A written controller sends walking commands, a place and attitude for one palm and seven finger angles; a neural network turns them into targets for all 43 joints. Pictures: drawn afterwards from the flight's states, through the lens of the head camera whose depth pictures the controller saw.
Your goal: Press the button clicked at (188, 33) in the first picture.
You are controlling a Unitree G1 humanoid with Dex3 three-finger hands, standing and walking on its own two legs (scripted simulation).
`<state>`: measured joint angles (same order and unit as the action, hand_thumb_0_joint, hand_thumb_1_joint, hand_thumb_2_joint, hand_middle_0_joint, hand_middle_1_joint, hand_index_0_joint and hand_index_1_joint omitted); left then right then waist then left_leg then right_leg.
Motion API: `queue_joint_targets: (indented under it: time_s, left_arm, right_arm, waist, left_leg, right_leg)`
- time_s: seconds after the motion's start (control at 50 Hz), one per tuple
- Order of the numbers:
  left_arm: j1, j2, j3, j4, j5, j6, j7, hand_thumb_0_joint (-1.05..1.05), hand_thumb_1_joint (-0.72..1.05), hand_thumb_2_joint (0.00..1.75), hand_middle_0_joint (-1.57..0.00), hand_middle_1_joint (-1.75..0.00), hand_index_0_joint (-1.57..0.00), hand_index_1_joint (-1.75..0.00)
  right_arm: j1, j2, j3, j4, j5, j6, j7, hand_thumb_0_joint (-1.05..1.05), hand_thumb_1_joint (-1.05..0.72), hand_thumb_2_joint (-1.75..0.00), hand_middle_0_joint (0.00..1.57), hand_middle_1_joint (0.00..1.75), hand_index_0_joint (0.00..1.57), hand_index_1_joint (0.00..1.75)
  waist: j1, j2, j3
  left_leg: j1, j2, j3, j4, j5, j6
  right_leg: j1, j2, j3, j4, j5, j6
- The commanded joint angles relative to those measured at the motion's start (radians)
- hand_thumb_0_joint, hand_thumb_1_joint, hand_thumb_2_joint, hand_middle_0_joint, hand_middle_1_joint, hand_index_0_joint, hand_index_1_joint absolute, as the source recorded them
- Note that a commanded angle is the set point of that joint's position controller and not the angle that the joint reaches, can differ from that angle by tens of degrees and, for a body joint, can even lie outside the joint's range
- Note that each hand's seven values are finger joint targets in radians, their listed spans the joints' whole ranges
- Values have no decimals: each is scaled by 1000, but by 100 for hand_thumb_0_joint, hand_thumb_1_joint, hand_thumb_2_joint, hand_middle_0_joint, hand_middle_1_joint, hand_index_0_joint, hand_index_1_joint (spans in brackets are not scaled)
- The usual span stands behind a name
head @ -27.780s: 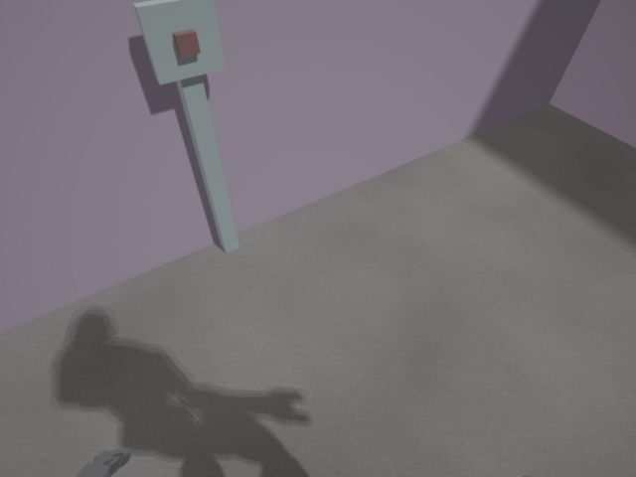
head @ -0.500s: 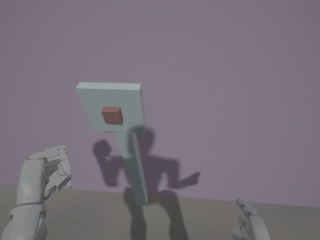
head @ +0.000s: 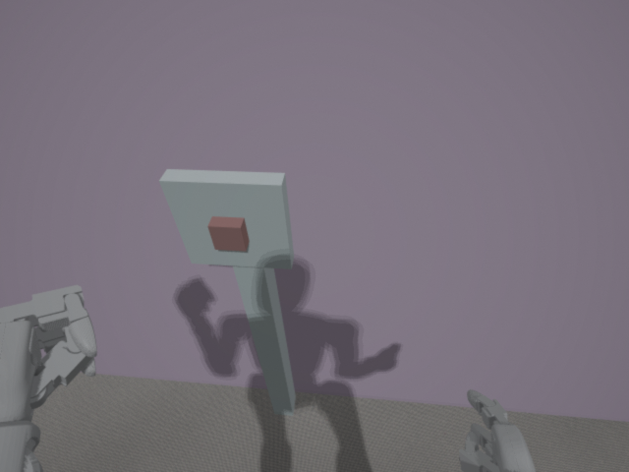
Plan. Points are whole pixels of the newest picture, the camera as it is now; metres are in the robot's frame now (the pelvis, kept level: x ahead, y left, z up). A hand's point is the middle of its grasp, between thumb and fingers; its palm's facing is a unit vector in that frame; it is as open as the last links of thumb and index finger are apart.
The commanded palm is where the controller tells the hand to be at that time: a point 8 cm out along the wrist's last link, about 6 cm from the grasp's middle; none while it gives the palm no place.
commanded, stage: draw the hand back to the body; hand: left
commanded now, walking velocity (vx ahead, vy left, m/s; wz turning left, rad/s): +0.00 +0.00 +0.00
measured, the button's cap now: (229, 232) +0.43 +0.20 +0.07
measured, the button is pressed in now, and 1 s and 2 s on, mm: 0 0 0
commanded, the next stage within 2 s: step back with the hand held close in 0.14 s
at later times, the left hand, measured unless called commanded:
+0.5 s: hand (100, 361) +0.17 +0.23 +0.15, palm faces +0.33 -0.82 -0.46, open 3.1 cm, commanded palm +0.11 +0.28 +0.17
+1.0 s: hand (19, 447) +0.09 +0.26 +0.15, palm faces +0.39 -0.80 -0.46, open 3.1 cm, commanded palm +0.03 +0.30 +0.17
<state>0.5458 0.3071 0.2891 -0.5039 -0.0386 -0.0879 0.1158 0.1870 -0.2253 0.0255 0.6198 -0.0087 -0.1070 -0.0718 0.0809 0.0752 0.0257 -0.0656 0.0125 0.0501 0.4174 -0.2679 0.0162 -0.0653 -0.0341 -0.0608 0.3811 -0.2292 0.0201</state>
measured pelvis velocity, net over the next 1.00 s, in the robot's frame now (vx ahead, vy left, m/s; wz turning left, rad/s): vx -0.10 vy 0.02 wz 0.02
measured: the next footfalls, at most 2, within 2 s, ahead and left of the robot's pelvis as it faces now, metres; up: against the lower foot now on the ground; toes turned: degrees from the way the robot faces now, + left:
right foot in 1.22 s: -0.10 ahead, -0.12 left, +0.00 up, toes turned +6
right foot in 1.60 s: -0.18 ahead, -0.11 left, +0.00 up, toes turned +0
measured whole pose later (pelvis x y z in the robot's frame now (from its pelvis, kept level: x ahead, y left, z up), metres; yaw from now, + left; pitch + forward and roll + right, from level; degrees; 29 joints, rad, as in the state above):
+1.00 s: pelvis -0.10 +0.02 -0.02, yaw +1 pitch +0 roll -2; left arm 0.61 0.37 0.37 -0.64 0.00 -0.23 0.15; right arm 0.20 -0.21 0.01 0.54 -0.01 -0.07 -0.08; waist 0.01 -0.01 0.05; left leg -0.43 0.00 0.04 0.64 -0.25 0.05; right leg -0.39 -0.03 -0.03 0.54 -0.15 0.03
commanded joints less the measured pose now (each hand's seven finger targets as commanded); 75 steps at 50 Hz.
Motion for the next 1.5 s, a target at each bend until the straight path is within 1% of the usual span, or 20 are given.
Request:
queue_joint_targets:
  time_s: [0.0,0.24,0.26,0.28,0.36,0.46,0.54,0.66,0.8,0.98,1.02,1.08,1.14,1.18,1.22,1.26,1.3,1.38,1.44,1.48]
  left_arm:
    - [-84,158,88,-189,5,-52,14,0,90,90,-130,-150,-130,-150]
    - [-124,172,103,-166,3,-56,22,0,90,90,-130,-150,-130,-150]
    - [-196,279,227,-232,-10,-95,24,0,90,90,-130,-150,-130,-150]
    - [-84,205,173,-143,-8,-95,15,0,90,90,-130,-150,-130,-150]
    - [12,171,133,-165,-3,-103,6,0,90,90,-130,-150,-130,-150]
    - [93,212,172,-254,-9,-114,16,0,90,90,-130,-150,-130,-150]
    - [115,240,204,-287,-12,-126,27,0,90,90,-130,-150,-130,-150]
    - [105,220,194,-262,-2,-139,35,0,90,90,-130,-150,-130,-150]
    - [44,219,195,-300,32,-169,44,0,90,90,-130,-150,-130,-150]
    - [30,239,210,-355,31,-218,69,0,90,90,-130,-150,-130,-150]
    - [26,237,210,-357,30,-224,75,0,90,90,-130,-150,-130,-150]
    - [20,214,223,-333,48,-231,73,0,90,90,-130,-150,-130,-150]
    - [39,232,242,-301,52,-239,60,0,90,90,-130,-150,-130,-150]
    - [67,230,242,-295,47,-246,47,0,90,90,-130,-150,-130,-150]
    - [77,233,228,-283,31,-248,35,0,90,90,-130,-150,-130,-150]
    - [30,261,208,-312,9,-262,36,0,90,90,-130,-150,-130,-150]
    - [-20,258,181,-365,14,-266,42,0,90,90,-130,-150,-130,-150]
    - [102,307,258,-388,-4,-262,33,0,90,90,-130,-150,-130,-150]
    - [110,284,273,-368,-4,-256,24,0,90,90,-130,-150,-130,-150]
    - [105,273,286,-345,-3,-253,28,0,90,90,-130,-150,-130,-150]
  right_arm:
    - [-124,-99,-40,-158,-4,-52,-16,0,-90,-90,20,30,20,30]
    - [-128,-93,-37,-140,-5,-62,-26,0,-90,-90,20,30,20,30]
    - [-110,-106,-36,-189,3,-32,-20,0,-90,-90,20,30,20,30]
    - [-108,-89,-38,-169,0,-14,-21,0,-90,-90,20,30,20,30]
    - [-118,-105,-51,-189,-4,25,-12,0,-90,-90,20,30,20,30]
    - [-119,-108,-67,-222,2,53,-13,0,-90,-90,20,30,20,30]
    - [-123,-101,-73,-240,9,63,-21,0,-90,-90,20,30,20,30]
    - [-114,-114,-77,-240,10,51,-24,0,-90,-90,20,30,20,30]
    - [-106,-136,-80,-250,7,18,-22,0,-90,-90,20,30,20,30]
    - [-55,-118,-71,-220,-5,-24,-23,0,-90,-90,20,30,20,30]
    - [-58,-122,-68,-211,-9,-30,-27,0,-90,-90,20,30,20,30]
    - [-80,-138,-71,-215,-9,-48,-31,0,-90,-90,20,30,20,30]
    - [-80,-123,-84,-214,-6,-56,-24,0,-90,-90,20,30,20,30]
    - [-86,-121,-85,-212,-5,-61,-15,0,-90,-90,20,30,20,30]
    - [-91,-109,-80,-196,-10,-61,-8,0,-90,-90,20,30,20,30]
    - [-75,-80,-62,-159,-13,-48,5,0,-90,-90,20,30,20,30]
    - [-67,-77,-71,-146,-2,-47,-6,0,-90,-90,20,30,20,30]
    - [-118,-105,-74,-196,-6,-46,-15,0,-90,-90,20,30,20,30]
    - [-133,-123,-81,-197,-21,-59,-14,0,-90,-90,20,30,20,30]
    - [-114,-117,-87,-187,-26,-59,-7,0,-90,-90,20,30,20,30]
  waist:
    - [-11,-32,-51]
    - [-16,-29,-15]
    - [-58,-60,57]
    - [-61,-105,33]
    - [-65,-74,-75]
    - [-63,-56,-211]
    - [-63,-66,-207]
    - [-65,-28,-136]
    - [-73,-2,-63]
    - [-89,-77,-93]
    - [-92,-20,-85]
    - [-80,154,-89]
    - [-71,70,-108]
    - [-71,26,-83]
    - [-84,-67,-40]
    - [-93,-134,-148]
    - [-106,-158,-318]
    - [-74,4,-275]
    - [-62,191,-196]
    - [-65,163,-144]
  left_leg:
    - [-15,10,-40,-66,243,4]
    - [-17,5,-33,-73,208,6]
    - [-109,23,-55,-48,143,23]
    - [-97,23,-60,-27,144,23]
    - [-89,28,-48,-9,236,19]
    - [-103,46,-56,3,336,20]
    - [-146,57,-70,1,333,21]
    - [-287,86,-108,-57,173,38]
    - [-556,108,-152,-108,-293,81]
    - [-342,45,-138,103,-244,38]
    - [-346,70,-173,50,-267,40]
    - [-677,237,-351,-251,-464,111]
    - [-664,260,-322,-194,-342,129]
    - [-638,203,-262,-108,-301,109]
    - [-512,96,-182,27,-197,52]
    - [-197,25,-67,211,96,-18]
    - [-53,25,-51,199,309,-17]
    - [-112,134,-181,1,278,43]
    - [-432,299,-336,-282,-92,120]
    - [-529,294,-300,-319,-286,109]
  right_leg:
    - [-7,26,22,-59,172,-39]
    - [-23,28,31,-88,145,-39]
    - [-136,-23,118,-134,162,-33]
    - [-148,-44,106,-137,162,-34]
    - [-116,-54,84,-89,241,-28]
    - [-61,-47,70,-10,327,-20]
    - [-81,-40,69,30,323,-15]
    - [-83,-15,68,81,190,-8]
    - [-27,-7,112,121,-21,-9]
    - [-330,-72,194,2,-210,-55]
    - [-343,-48,167,36,-224,-46]
    - [-15,87,63,400,-50,5]
    - [8,90,86,431,-44,0]
    - [-12,75,112,287,-23,-14]
    - [-173,-5,238,78,71,-59]
    - [-357,-166,330,-15,306,-120]
    - [-266,-122,237,76,571,-70]
    - [-260,46,138,146,155,-13]
    - [-72,133,81,434,-222,-11]
    - [-34,120,64,419,-262,-32]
